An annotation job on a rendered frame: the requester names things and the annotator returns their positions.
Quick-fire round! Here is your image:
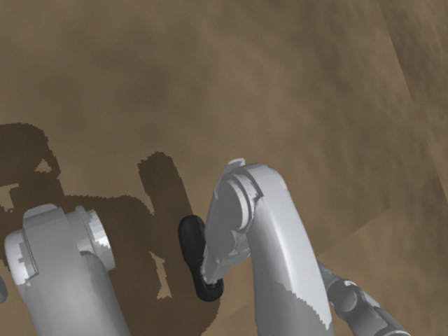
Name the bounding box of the right robot hand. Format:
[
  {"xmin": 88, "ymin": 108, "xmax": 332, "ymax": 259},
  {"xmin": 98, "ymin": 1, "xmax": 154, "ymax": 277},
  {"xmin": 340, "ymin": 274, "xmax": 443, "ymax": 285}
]
[{"xmin": 316, "ymin": 259, "xmax": 342, "ymax": 294}]

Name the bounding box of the right robot foot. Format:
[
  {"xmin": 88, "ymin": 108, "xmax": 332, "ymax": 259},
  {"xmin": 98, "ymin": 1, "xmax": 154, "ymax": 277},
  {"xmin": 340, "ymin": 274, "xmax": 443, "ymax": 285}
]
[{"xmin": 178, "ymin": 215, "xmax": 223, "ymax": 302}]

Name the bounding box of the right robot arm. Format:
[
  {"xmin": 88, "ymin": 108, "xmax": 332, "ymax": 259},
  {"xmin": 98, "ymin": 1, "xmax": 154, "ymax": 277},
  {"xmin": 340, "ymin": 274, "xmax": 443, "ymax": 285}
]
[{"xmin": 327, "ymin": 279, "xmax": 411, "ymax": 336}]

